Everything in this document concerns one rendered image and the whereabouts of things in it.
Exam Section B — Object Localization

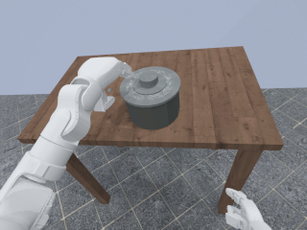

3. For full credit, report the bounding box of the pot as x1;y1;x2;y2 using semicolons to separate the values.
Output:
126;92;180;130

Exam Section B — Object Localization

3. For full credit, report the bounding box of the robot left hand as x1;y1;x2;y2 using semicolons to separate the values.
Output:
78;57;136;112

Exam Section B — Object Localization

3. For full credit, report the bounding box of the robot right hand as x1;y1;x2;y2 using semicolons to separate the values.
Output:
225;188;264;230

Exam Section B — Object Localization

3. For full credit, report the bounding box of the robot right forearm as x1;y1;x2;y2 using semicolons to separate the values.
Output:
248;220;272;230

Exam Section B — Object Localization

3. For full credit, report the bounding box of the lid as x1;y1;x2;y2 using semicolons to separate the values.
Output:
119;66;181;107

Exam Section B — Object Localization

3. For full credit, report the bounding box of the robot left forearm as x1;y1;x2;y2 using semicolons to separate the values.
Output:
0;75;103;204

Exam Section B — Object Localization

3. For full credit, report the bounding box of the knob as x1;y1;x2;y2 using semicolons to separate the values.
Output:
139;70;158;87

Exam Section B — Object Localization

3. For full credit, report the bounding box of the table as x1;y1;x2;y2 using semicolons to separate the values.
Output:
17;46;284;215

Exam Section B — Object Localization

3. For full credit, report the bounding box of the robot left upper arm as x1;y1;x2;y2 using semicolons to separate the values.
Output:
0;177;56;230

